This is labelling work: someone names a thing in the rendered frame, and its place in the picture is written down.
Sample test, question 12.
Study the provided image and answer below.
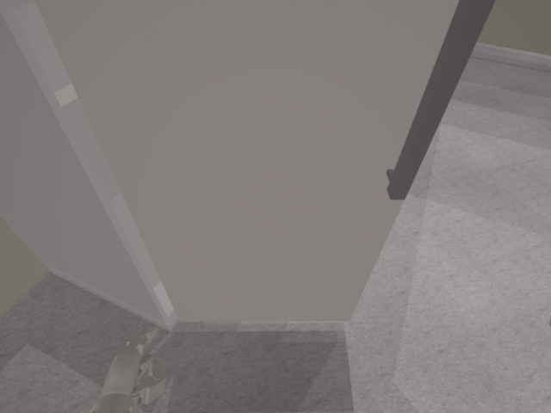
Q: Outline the fridge door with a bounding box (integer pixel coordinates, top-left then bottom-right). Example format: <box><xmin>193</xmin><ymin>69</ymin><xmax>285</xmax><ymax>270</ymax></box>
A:
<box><xmin>34</xmin><ymin>0</ymin><xmax>460</xmax><ymax>322</ymax></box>

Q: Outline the left robot hand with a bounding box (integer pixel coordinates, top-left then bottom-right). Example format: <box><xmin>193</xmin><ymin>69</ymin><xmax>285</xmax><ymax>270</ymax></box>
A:
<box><xmin>101</xmin><ymin>325</ymin><xmax>167</xmax><ymax>409</ymax></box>

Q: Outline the robot left forearm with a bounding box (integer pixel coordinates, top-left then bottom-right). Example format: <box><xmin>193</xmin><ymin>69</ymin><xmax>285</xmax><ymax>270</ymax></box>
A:
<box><xmin>90</xmin><ymin>393</ymin><xmax>134</xmax><ymax>413</ymax></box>

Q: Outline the handle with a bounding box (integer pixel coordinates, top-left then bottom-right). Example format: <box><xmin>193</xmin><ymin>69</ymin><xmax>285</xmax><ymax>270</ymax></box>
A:
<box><xmin>387</xmin><ymin>0</ymin><xmax>496</xmax><ymax>200</ymax></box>

